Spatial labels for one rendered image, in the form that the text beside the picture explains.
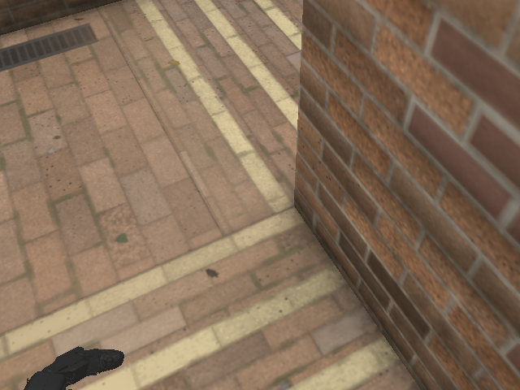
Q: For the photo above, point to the left robot hand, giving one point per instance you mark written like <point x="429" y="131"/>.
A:
<point x="73" y="366"/>

